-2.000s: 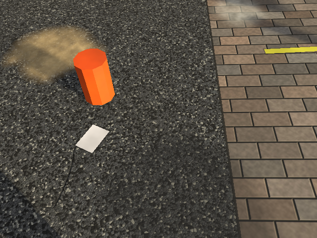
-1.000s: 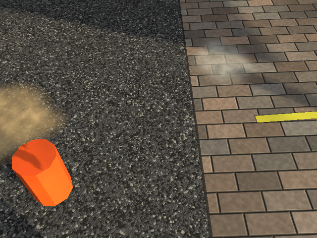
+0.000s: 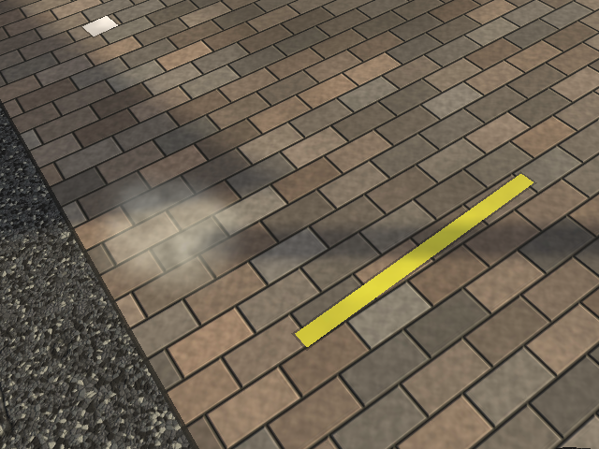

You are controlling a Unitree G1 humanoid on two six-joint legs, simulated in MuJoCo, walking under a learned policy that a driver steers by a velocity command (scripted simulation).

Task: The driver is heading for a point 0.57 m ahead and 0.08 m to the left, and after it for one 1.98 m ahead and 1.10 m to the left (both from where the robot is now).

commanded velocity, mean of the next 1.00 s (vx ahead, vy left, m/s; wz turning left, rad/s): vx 0.50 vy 0.00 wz -0.03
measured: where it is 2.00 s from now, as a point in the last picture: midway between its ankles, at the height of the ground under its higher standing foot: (289, 224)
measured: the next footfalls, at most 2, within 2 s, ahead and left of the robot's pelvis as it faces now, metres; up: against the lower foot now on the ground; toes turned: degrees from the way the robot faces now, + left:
left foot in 0.24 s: +0.33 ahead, +0.14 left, +0.00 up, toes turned -7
right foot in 0.76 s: +0.58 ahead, -0.14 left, +0.00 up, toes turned -5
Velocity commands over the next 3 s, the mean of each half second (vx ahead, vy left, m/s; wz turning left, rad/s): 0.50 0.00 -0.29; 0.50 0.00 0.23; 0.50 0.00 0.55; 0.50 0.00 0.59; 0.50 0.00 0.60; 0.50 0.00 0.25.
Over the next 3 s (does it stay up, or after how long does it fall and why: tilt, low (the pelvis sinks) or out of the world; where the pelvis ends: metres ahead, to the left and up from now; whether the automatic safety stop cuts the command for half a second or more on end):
stays up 1.45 0.56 0.00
